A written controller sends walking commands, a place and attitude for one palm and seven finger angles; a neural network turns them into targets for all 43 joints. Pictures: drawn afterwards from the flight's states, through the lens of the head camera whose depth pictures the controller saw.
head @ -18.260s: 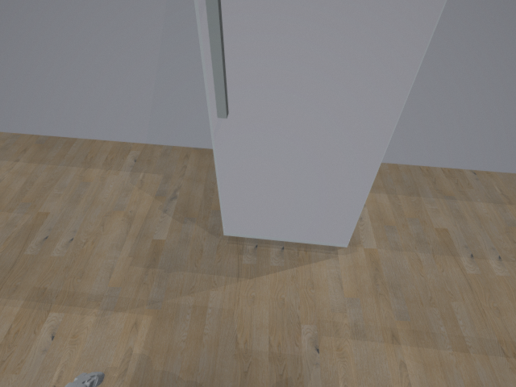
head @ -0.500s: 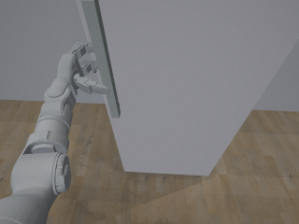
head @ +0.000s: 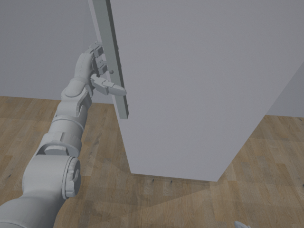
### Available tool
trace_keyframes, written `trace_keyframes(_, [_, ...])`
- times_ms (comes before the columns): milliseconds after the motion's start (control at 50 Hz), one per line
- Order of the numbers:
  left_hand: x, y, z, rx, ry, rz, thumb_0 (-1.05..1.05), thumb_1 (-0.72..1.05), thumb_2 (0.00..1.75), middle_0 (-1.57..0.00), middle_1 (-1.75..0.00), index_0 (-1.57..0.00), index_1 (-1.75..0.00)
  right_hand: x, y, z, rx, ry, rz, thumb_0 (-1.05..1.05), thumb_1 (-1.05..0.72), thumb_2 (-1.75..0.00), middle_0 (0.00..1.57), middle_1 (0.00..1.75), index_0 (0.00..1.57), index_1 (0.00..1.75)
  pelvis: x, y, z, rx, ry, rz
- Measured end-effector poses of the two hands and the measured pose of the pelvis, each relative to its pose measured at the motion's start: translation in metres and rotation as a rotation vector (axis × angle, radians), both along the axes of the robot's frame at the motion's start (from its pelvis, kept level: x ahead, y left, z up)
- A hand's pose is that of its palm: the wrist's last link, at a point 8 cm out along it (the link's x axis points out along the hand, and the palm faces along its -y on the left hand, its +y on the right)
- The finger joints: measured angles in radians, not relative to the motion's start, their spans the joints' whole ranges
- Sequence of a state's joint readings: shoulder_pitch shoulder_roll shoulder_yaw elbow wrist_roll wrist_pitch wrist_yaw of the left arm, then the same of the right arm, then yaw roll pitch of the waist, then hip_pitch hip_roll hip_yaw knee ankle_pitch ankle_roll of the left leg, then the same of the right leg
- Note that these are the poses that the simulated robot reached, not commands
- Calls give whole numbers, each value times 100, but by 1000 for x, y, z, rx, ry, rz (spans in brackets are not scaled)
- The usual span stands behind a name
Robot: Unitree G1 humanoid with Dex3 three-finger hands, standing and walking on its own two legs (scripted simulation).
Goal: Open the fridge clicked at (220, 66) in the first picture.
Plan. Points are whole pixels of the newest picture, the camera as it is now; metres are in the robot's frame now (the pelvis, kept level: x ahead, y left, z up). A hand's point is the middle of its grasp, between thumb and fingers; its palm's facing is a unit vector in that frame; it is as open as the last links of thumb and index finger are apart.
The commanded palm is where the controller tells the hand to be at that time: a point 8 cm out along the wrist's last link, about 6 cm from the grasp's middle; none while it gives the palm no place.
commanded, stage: slide the fingers in behind the handle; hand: left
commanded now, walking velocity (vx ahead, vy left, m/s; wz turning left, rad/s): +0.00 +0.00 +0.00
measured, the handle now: (117, 68) +0.50 +0.11 +0.16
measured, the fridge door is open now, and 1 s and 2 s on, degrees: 0 0 0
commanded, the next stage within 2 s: grip the handle and tug to test in 1.10 s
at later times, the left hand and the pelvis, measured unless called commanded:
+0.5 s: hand (120, 71) +0.46 +0.09 +0.19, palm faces -0.09 -1.00 +0.00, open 13.9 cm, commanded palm +0.43 +0.14 +0.18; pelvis +0.00 -0.01 +0.00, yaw -1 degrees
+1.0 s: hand (120, 71) +0.46 +0.09 +0.18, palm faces -0.10 -0.99 +0.01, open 13.9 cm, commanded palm +0.43 +0.15 +0.18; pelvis +0.00 +0.00 +0.00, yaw -1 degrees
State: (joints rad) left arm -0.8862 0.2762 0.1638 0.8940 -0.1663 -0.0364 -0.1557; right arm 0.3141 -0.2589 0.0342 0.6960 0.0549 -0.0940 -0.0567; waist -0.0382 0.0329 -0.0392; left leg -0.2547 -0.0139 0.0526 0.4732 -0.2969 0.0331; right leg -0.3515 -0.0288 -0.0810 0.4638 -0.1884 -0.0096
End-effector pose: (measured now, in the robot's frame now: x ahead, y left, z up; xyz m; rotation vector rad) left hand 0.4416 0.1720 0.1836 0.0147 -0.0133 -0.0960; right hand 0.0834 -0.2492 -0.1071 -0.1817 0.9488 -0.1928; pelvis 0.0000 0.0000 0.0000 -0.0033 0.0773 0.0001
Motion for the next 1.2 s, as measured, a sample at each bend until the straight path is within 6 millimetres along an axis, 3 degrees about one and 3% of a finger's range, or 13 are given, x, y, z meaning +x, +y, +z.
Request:
trace_keyframes(260, [-1, -25, 0, -20, 0, -21, -1, -50, 30, -31, -122, -30, -121, -3, -1, -3, 14, 11, -4, 1, -90, -90, 20, 30, 20, 30, 0, -4, 0, 3, -9, -3])
trace_keyframes(680, [-2, -25, 1, -15, -1, 9, -1, -50, 30, -31, -122, -30, -122, -10, -12, 0, 1, 12, -27, 1, -90, -90, 20, 30, 20, 30, -3, -8, 1, 4, -10, -10])
trace_keyframes(1200, [-1, -25, 0, -20, -2, -3, -1, -50, 30, -32, -123, -31, -121, -10, 0, -1, 12, 7, -27, 1, -90, -90, 20, 30, 20, 30, -3, -1, 0, 2, -9, -15])
